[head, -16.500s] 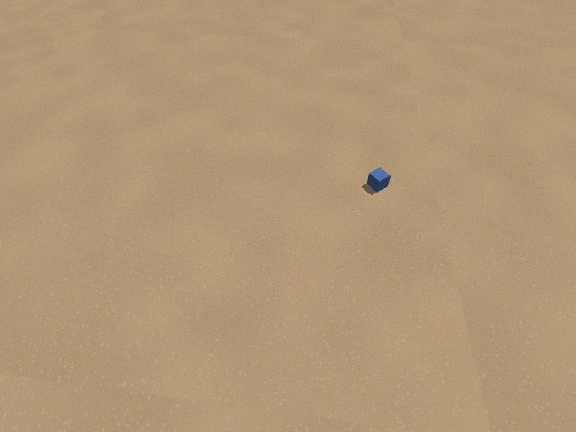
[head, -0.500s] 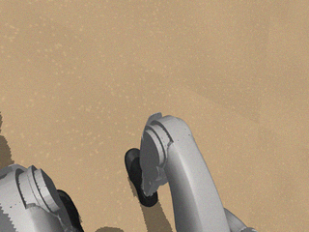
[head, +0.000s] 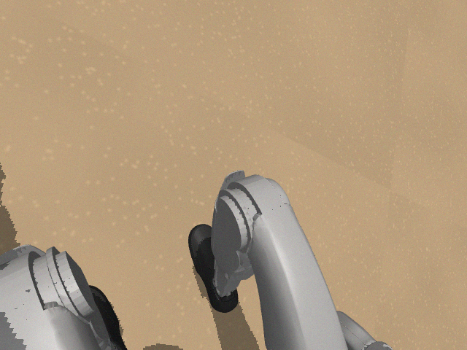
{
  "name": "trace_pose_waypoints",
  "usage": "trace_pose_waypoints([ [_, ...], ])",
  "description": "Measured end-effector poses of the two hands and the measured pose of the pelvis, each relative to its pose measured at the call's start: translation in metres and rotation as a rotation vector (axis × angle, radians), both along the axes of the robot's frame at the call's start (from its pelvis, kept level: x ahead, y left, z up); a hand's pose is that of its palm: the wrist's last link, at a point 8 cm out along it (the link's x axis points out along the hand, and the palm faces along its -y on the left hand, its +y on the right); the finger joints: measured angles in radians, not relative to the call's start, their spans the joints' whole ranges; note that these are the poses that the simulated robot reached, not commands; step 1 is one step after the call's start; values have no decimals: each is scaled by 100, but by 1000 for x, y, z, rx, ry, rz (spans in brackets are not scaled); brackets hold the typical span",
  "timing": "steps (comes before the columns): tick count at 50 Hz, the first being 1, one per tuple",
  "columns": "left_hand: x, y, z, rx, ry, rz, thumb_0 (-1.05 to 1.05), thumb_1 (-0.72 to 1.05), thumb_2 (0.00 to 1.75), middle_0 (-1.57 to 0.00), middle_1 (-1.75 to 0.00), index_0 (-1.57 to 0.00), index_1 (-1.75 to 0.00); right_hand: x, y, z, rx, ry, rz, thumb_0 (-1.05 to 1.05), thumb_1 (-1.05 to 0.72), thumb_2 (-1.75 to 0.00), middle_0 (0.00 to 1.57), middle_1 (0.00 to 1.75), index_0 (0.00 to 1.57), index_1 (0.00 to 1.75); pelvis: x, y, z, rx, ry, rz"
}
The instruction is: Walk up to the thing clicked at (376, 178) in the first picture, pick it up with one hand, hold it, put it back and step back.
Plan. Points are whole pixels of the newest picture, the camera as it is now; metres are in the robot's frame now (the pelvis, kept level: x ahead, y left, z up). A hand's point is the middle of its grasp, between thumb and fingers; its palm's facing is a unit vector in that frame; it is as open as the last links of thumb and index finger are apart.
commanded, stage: close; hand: left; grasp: from above
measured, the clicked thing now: out of the picture +0.49 +0.30 -0.26
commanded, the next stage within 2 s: settle in 0.66 s
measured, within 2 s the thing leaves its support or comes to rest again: leaves its support in 1.04 s
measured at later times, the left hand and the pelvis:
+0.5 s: hand out of the picture +0.48 +0.30 -0.23, palm faces -0.44 -0.12 -0.89, open 10.5 cm; pelvis +0.00 +0.00 +0.00, yaw +0 degrees
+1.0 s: hand out of the picture +0.48 +0.30 -0.23, palm faces -0.43 -0.13 -0.89, open 10.4 cm; pelvis +0.00 +0.00 +0.00, yaw +0 degrees
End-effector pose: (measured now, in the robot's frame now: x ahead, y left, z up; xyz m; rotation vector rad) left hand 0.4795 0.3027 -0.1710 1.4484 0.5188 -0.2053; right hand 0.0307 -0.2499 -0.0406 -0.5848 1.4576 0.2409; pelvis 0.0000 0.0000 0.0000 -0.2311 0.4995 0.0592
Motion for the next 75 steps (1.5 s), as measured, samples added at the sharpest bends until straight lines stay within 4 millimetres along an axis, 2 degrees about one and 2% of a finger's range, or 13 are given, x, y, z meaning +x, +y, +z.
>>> trace_pose_waypoints([
  [9, 0, 0, 1, 0, -1, -1, 0, 1, 48, -56, -54, -60, -52, 0, 1, -2, 0, -4, -2, 0, -91, -89, 20, 30, 20, 30, -1, 0, 0, 0, 0, -1],
  [32, 2, -1, 0, 6, -6, -4, 0, -6, 53, -63, -60, -66, -59, -2, 4, -2, 6, -1, 2, 0, -91, -90, 20, 30, 20, 30, -2, 0, 0, -1, -5, -3],
  [52, 4, -1, 5, -1, -5, 4, 0, -9, 56, -66, -62, -70, -57, -2, 3, 1, 2, 3, -16, 0, -92, -90, 20, 30, 20, 30, 0, 0, 3, 1, 12, 0],
  [57, 5, 3, 19, 7, -38, 6, 0, -9, 56, -67, -62, -70, -57, -2, -1, -1, 3, 2, -55, 0, -92, -90, 20, 30, 20, 30, 2, -1, 4, 7, 29, 4],
  [65, 1, 11, 54, 35, -42, 24, 0, -10, 56, -67, -62, -71, -56, 2, -13, -8, 5, -14, -129, 0, -92, -90, 20, 30, 20, 30, 3, -3, 9, 29, 62, 19],
  [75, -7, 7, 95, 31, 2, -8, 0, -10, 57, -68, -61, -71, -56, 13, -27, -8, -24, -56, -167, 0, -92, -89, 20, 30, 20, 30, -3, -6, 22, 58, 67, 40],
])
